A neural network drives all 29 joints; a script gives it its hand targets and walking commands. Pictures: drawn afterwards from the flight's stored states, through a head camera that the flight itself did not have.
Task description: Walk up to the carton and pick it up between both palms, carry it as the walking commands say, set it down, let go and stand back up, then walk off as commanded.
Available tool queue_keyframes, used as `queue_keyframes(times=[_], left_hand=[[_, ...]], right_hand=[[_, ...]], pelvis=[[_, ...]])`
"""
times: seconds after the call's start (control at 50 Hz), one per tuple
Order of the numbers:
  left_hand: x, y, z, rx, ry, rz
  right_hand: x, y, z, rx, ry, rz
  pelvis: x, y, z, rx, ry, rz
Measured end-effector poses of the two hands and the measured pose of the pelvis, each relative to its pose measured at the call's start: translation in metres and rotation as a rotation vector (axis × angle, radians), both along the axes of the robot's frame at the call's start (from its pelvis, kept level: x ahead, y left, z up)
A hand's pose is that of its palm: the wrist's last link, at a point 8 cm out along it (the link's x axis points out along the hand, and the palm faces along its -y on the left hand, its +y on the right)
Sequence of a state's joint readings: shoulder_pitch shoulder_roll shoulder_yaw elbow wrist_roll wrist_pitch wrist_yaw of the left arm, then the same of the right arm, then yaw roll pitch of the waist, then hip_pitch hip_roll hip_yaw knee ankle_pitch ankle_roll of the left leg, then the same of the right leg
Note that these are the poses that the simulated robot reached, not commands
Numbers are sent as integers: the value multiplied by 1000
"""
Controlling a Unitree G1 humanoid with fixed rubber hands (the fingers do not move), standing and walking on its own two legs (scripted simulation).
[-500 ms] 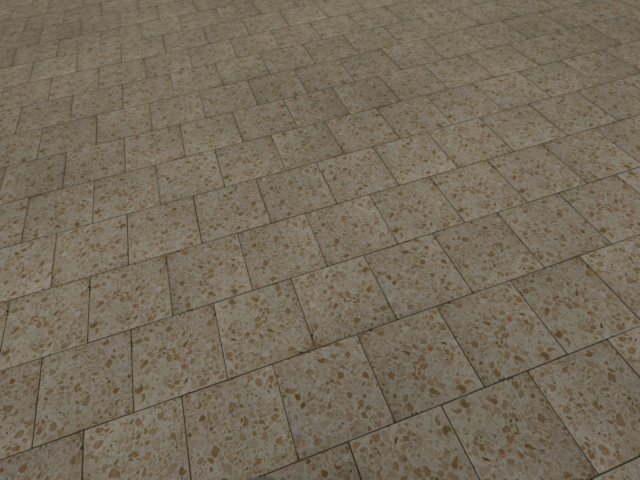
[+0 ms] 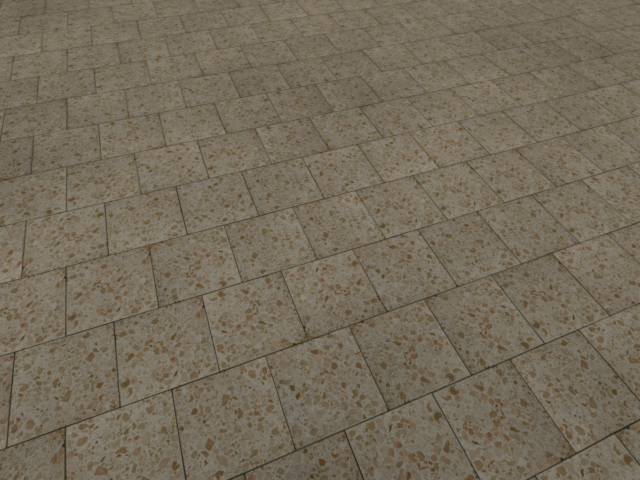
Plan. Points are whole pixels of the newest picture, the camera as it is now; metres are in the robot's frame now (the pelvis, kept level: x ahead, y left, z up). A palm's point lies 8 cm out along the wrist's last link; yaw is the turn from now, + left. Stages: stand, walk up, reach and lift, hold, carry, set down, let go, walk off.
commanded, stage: walk off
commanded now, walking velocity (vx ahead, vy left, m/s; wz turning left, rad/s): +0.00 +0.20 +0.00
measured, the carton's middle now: out of the picture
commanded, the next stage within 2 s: stand in 0.18 s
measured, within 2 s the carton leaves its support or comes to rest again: neither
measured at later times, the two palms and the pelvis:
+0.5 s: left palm out of the picture +0.04 +0.31 -0.11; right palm out of the picture +0.06 -0.20 -0.12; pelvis -0.02 +0.04 +0.00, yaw +3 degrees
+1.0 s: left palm out of the picture +0.03 +0.29 -0.09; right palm out of the picture +0.02 -0.20 -0.13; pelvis -0.04 +0.03 +0.01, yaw +3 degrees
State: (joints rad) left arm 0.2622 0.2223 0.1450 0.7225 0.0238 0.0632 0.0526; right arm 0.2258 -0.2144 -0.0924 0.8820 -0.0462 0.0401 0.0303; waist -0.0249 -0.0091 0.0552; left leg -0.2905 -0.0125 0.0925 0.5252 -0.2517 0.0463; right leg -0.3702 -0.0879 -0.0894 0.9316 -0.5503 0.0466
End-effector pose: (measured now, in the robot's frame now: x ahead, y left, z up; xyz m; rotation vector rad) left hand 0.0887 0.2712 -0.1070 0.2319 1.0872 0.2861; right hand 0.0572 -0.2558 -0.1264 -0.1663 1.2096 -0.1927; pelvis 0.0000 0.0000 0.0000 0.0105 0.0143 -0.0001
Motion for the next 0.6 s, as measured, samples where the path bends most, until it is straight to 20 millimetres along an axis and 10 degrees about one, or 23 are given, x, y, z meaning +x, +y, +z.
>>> queue_keyframes(times=[0.26, 0.6], left_hand=[[-33, 12, 31, 84, -3, 52], [-52, 38, -7, -86, -11, 79]], right_hand=[[-5, 17, -13, 86, 31, 44], [0, 61, 13, -9, -49, 77]], pelvis=[[-11, 2, 10, 36, 6, 16], [-24, 45, 6, -19, -20, 35]])
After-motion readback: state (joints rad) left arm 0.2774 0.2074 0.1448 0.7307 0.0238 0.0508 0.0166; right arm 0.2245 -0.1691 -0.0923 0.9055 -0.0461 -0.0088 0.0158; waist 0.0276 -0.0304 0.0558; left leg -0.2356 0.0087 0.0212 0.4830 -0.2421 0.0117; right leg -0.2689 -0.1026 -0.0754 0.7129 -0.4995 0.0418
